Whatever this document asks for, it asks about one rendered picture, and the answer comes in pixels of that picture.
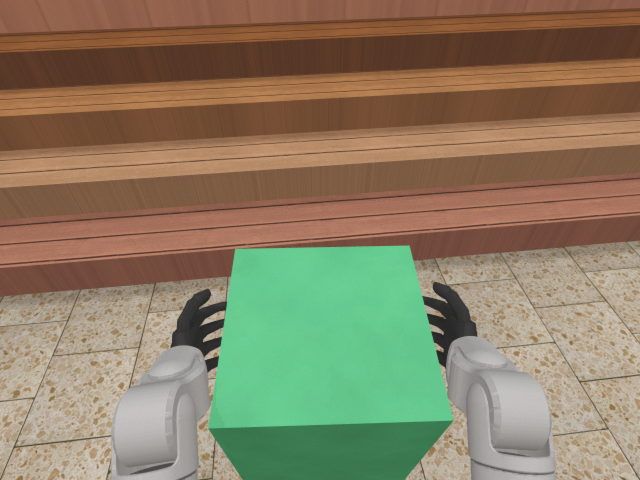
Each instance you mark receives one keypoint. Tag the robot right forearm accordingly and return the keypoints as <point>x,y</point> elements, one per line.
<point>509,422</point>

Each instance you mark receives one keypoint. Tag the robot left hand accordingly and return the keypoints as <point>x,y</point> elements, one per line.
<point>190,333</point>

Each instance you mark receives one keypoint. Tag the robot left forearm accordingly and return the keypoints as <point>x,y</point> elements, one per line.
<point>154,428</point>

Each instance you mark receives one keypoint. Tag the robot right hand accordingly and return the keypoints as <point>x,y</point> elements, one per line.
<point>457,323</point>

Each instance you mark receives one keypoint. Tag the carton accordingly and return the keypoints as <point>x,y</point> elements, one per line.
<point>327,367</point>

